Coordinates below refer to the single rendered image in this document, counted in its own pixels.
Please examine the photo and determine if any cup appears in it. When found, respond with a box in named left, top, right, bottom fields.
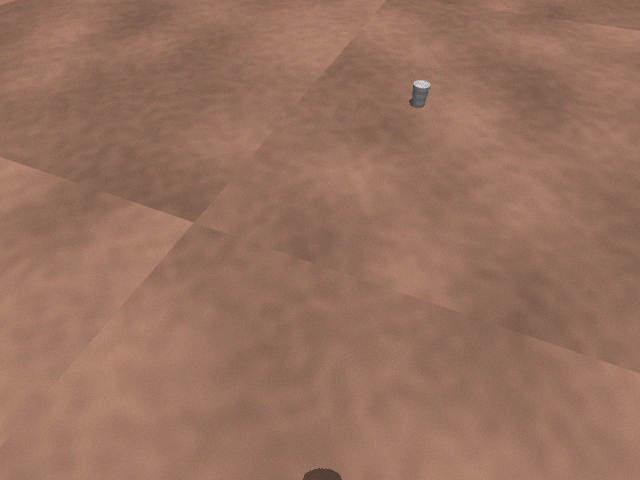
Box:
left=412, top=80, right=430, bottom=108

